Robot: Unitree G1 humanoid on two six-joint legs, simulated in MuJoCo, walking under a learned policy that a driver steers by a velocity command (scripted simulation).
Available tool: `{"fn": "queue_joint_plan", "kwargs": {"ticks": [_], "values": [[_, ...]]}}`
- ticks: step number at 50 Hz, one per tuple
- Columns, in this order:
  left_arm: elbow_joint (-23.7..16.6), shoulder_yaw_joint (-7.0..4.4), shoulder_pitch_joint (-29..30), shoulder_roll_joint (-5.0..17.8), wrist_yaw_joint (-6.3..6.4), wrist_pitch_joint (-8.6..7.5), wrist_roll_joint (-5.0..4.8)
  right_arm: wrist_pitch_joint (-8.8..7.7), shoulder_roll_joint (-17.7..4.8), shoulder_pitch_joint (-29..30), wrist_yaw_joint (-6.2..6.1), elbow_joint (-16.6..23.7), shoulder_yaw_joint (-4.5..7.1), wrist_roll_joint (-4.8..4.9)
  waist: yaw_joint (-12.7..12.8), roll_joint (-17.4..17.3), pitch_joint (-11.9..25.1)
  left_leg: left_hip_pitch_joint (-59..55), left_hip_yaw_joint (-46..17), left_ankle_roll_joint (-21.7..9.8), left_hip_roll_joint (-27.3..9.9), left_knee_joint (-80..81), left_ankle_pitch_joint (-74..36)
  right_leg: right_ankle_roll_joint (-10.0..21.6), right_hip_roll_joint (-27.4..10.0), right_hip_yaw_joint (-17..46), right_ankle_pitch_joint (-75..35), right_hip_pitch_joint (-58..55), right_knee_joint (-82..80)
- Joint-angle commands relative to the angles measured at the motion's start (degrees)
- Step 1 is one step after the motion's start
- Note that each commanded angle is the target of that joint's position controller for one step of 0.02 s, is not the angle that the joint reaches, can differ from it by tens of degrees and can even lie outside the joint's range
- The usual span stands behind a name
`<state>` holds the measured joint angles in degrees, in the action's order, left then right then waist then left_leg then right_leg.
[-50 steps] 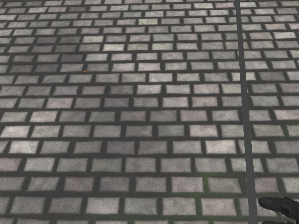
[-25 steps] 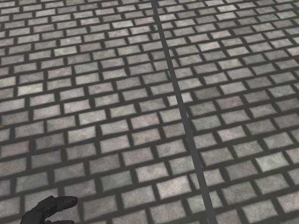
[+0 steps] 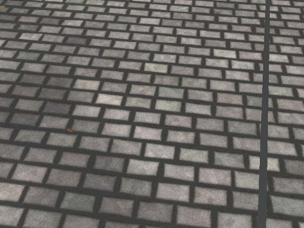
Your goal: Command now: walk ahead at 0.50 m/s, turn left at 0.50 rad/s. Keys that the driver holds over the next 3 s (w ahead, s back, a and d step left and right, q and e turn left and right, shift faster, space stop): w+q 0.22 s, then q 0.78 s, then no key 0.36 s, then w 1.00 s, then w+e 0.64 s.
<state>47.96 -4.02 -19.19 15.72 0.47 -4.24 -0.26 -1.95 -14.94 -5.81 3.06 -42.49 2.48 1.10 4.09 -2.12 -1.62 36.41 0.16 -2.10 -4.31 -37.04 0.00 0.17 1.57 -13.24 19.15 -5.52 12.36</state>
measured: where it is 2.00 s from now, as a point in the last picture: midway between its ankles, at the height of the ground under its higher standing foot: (125, 221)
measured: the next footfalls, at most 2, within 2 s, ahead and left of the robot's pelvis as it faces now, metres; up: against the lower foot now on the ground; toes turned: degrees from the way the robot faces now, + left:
left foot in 0.08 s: +0.21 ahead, +0.11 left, +0.00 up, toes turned +5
right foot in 0.52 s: +0.49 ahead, -0.02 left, +0.00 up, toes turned +24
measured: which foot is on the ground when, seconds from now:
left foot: up 0.00-0.06, down 0.08-0.52, up 0.54-0.94, down 0.96-1.00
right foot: down 0.00-0.10, up 0.12-0.50, down 0.52-0.96, up 0.98-1.00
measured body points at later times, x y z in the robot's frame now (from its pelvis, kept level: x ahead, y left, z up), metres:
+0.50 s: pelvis +0.27 +0.03 +0.00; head +0.30 +0.05 +0.45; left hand +0.41 +0.33 -0.08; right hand +0.43 -0.24 -0.10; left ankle +0.17 +0.11 -0.73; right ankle +0.45 -0.04 -0.72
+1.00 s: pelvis +0.32 +0.05 +0.00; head +0.33 +0.09 +0.44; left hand +0.28 +0.38 -0.12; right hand +0.60 -0.10 -0.08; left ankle +0.27 +0.14 -0.74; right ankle +0.44 -0.04 -0.72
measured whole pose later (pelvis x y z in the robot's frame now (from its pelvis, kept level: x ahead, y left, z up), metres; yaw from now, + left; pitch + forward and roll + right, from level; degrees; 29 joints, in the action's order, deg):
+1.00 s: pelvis +0.32 +0.05 +0.00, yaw +36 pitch +1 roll -2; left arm 42.9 -4.4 -5.5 17.8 1.0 1.3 0.2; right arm 3.9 -17.4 -11.9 -0.4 -35.9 4.5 0.1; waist 0.1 1.4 -3.3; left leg 18.2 0.2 -1.9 -1.0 -35.0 18.4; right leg -2.0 -5.4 -8.0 19.6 22.5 37.5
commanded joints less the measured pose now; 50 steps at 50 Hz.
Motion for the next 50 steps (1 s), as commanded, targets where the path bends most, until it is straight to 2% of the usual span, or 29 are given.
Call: {"fn": "queue_joint_plan", "kwargs": {"ticks": [1,3,4,5,6,7,8,9,10,12,15,18,21,24,25,26,27,28,29,30,31,33,36,43,45,47,48,49,50], "values": [[-2.4,-2.87,0.6,11.3,0.80,0.83,-0.64,-0.71,-4.9,4.8,0.90,6.8,1.39,0.12,-1.8,6.1,-1.5,-0.4,4.3,-2.8,2.8,1.3,7.6,6.9,-18.1,2.8,-50.0,-2.3,5.3],[-2.8,-3.06,1.9,12.5,1.39,1.83,-0.80,-0.38,-8.5,-5.6,0.58,5.0,3.55,0.32,-8.1,7.1,5.2,-15.3,6.9,-5.8,7.6,2.9,10.2,5.0,-16.4,0.9,-63.3,0.0,21.1],[-3.4,-2.64,2.2,12.0,1.72,1.73,-0.73,-0.08,-12.3,-15.3,-0.36,2.7,5.55,0.37,-13.0,4.9,10.2,-31.8,3.1,-8.3,7.5,6.2,7.1,2.7,-14.1,0.2,-54.9,9.7,35.2],[-5.9,-0.35,-2.5,4.7,1.02,0.52,1.57,0.21,-19.0,-18.9,-1.57,2.0,7.04,0.53,-9.6,-9.4,15.7,-53.8,-22.9,-16.8,-7.7,6.3,6.9,-1.0,-6.3,1.4,-9.0,34.6,56.4],[-7.3,0.69,-1.2,4.1,0.06,-2.00,0.65,-0.61,-18.2,-19.0,-1.32,3.9,6.27,0.31,-9.4,-9.1,24.9,-62.5,-49.4,-24.7,-15.9,17.0,16.2,-1.7,1.8,15.0,16.4,47.2,67.9],[-8.7,-0.55,6.2,8.7,-0.75,-3.51,-1.87,-1.12,-13.8,-18.2,-1.17,3.6,5.06,-0.21,-12.0,-3.4,18.8,-59.0,-41.9,-20.5,-14.0,19.7,16.4,-0.4,-2.0,19.4,11.7,53.1,68.7],[-9.7,-0.30,8.5,8.4,-0.83,-4.25,-2.19,-1.51,-11.9,-15.1,-1.25,3.6,4.52,-0.01,-10.2,-1.3,11.8,-50.6,-33.7,-18.0,-11.6,19.9,13.3,0.7,-4.5,18.6,6.4,53.4,64.1],[-9.0,-0.42,8.5,8.0,-0.36,-4.33,-0.78,-1.57,-10.1,-11.0,-1.34,4.3,3.91,0.13,-7.3,2.3,7.2,-41.4,-27.5,-16.0,-9.0,20.3,7.6,0.4,-6.7,18.1,3.0,49.9,58.7],[-8.7,-0.96,7.8,8.7,-0.08,-3.82,0.37,-1.56,-8.3,-8.0,-1.57,5.3,3.29,-0.28,-5.1,1.6,5.0,-34.5,-23.4,-15.1,-7.1,21.5,1.8,-0.2,-8.1,18.1,0.6,45.6,54.9],[-8.8,-1.12,6.3,7.9,-0.08,-2.41,0.99,-1.64,-8.6,-6.0,-2.00,6.5,3.31,-0.85,-2.9,0.1,3.7,-27.4,-20.2,-15.3,-5.4,23.2,-8.4,-1.9,-8.2,17.3,-1.2,40.9,51.4],[-9.9,-0.48,8.7,5.6,0.51,-1.22,1.56,-1.37,-11.2,-6.8,-3.23,5.7,4.12,-0.87,-2.6,0.1,2.4,-20.7,-12.5,-13.5,-2.1,21.2,-25.7,-4.5,-5.4,14.8,-6.6,38.1,41.4],[-11.0,0.38,14.1,3.8,0.17,-1.16,1.23,0.23,-11.5,-9.0,-4.37,4.7,4.43,0.07,-5.1,-2.7,4.8,-19.4,-10.0,-9.5,1.6,18.1,-22.7,-4.8,-1.5,14.1,-18.8,32.6,28.1],[-12.2,0.07,17.9,5.1,-0.67,-0.94,0.39,1.64,-11.2,-11.0,-5.02,4.0,4.43,0.32,-6.6,-4.1,5.9,-22.5,-15.1,-7.8,0.4,15.1,-13.8,-4.5,0.6,15.9,-21.9,30.7,20.5],[-11.9,-1.13,15.5,7.8,-1.02,-1.37,0.73,2.16,-10.1,-9.1,-5.53,5.0,4.30,0.05,-4.6,-5.4,6.2,-27.0,-22.0,-6.3,-1.0,8.7,-9.6,-2.4,0.1,18.8,-18.5,28.8,15.7],[-11.2,-1.40,12.8,8.1,-0.94,-1.77,1.06,2.18,-9.4,-7.1,-5.57,5.8,4.09,0.15,-2.6,-5.2,6.7,-26.7,-22.2,-5.0,0.5,4.9,-7.6,-1.2,-0.7,18.1,-22.2,25.0,11.9],[-11.1,-1.76,10.1,9.7,-0.55,-2.15,2.00,1.94,-7.1,-7.4,-5.41,6.8,3.35,-0.28,-1.8,-2.3,10.4,-24.6,-20.3,-2.8,4.0,-3.0,-2.3,1.3,-5.6,20.7,-32.1,16.3,10.5],[-11.8,-1.89,8.0,12.2,0.03,-1.84,2.91,1.73,-3.5,-12.5,-5.24,7.3,2.27,-1.72,-3.9,9.7,16.1,-14.4,-14.0,0.4,10.3,-17.9,27.8,6.5,-18.3,31.7,-57.4,1.8,14.5],[-10.5,-2.12,5.9,12.3,-0.10,-0.64,2.69,1.74,-5.8,-21.6,-4.82,7.1,2.22,-0.09,-7.0,22.0,22.6,-3.9,-10.9,2.7,12.2,-30.6,43.5,17.3,-30.2,50.3,-51.8,-6.4,12.5],[-12.4,-1.42,9.0,8.8,-0.12,0.07,1.35,2.50,-11.4,-21.7,-4.86,4.8,3.67,0.30,-6.1,13.5,19.7,-1.9,-11.7,4.8,8.1,-36.7,38.7,16.8,-27.5,49.2,-38.0,-1.9,10.6],[-13.2,-0.61,10.8,6.1,0.19,0.86,1.28,3.63,-13.4,-15.3,-5.09,5.4,4.46,0.42,-4.2,9.0,14.3,-0.2,-9.3,6.2,6.5,-38.9,34.2,13.9,-23.2,39.9,-29.8,2.7,10.1],[-13.3,-0.12,12.8,5.4,0.34,1.69,1.58,4.82,-12.9,-12.7,-5.48,5.7,4.64,0.37,-4.4,6.3,11.0,-0.7,-8.0,6.9,5.2,-38.1,31.3,12.2,-20.0,34.7,-23.8,8.3,8.5],[-12.7,-0.33,15.3,6.7,0.77,2.60,1.90,6.03,-10.3,-11.3,-5.65,6.9,4.29,0.34,-5.4,8.9,5.7,-4.4,-5.2,7.2,3.7,-34.3,27.1,11.4,-15.7,26.8,-18.4,18.1,4.8],[-11.8,-0.77,14.7,7.0,1.27,2.86,2.01,5.86,-7.3,-10.7,-5.64,7.8,3.57,0.10,-4.7,10.6,6.6,-6.6,-2.6,7.3,3.1,-27.1,25.5,13.1,-15.6,21.6,-21.4,17.4,3.2],[-10.5,-2.11,15.8,10.0,1.02,4.03,0.80,5.76,-7.6,-7.1,-3.86,9.8,3.21,-0.29,-3.6,10.9,7.9,-14.6,0.6,4.6,1.0,-10.9,20.9,13.5,-19.0,16.3,-17.0,16.9,2.6],[-9.9,-2.33,15.7,10.7,0.79,4.30,0.17,5.84,-7.9,-7.3,-3.26,9.9,3.46,-0.32,-4.2,10.7,7.5,-17.2,1.8,3.0,1.5,-5.0,19.6,12.2,-19.6,15.3,-15.5,16.4,4.1],[-8.8,-2.32,15.6,10.2,0.81,4.72,-0.80,5.77,-8.1,-10.9,-2.89,8.4,3.98,-0.48,-6.2,9.6,7.6,-24.2,3.7,0.2,3.5,5.4,13.8,8.5,-18.3,12.3,-12.6,18.9,8.8],[-7.4,-2.01,13.0,8.3,0.65,4.99,-0.93,5.71,-9.8,-13.1,-3.17,7.7,4.69,-0.74,-6.5,5.5,6.4,-28.9,-0.2,-2.2,2.9,11.5,9.4,4.1,-15.7,9.1,-7.1,23.7,15.0],[-8.3,-1.02,11.4,4.6,0.11,5.08,1.10,5.58,-16.3,-14.1,-4.28,8.6,6.19,-0.87,-4.5,-12.1,5.0,-35.3,-20.6,-8.4,-11.3,16.8,-5.4,-2.5,-7.8,2.3,9.0,37.3,32.9],[-11.4,-1.56,17.5,6.4,0.76,4.70,1.54,4.57,-19.2,-11.9,-4.10,10.5,6.42,-2.57,-6.9,-14.6,3.8,-29.0,-31.5,-17.7,-17.9,19.6,-6.0,-4.1,-1.4,10.3,18.7,45.3,44.6]]}}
